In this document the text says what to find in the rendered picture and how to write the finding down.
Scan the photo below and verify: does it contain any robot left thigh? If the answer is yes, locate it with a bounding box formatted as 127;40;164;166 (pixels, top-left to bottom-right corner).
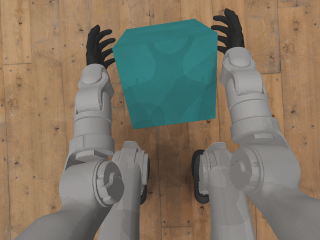
97;147;149;240

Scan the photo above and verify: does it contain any robot right forearm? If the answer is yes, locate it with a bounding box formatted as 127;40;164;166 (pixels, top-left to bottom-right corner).
219;47;301;171

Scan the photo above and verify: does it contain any robot left forearm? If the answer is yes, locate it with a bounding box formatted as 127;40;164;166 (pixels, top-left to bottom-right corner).
59;63;115;196

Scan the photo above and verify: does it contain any carton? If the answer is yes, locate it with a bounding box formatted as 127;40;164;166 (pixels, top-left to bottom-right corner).
112;18;218;129

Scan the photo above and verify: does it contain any robot left hand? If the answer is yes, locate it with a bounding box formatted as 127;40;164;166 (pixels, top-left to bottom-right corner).
86;24;116;69

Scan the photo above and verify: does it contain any left robot upper arm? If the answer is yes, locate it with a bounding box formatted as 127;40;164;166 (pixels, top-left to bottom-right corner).
14;159;125;240

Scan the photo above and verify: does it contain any right robot upper arm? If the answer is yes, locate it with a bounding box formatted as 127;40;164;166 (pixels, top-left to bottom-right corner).
229;144;320;240

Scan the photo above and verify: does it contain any robot right hand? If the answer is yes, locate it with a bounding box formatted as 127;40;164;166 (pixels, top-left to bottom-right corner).
211;8;245;54

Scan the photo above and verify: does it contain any right robot foot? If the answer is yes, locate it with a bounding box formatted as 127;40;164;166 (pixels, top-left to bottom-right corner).
191;149;210;204

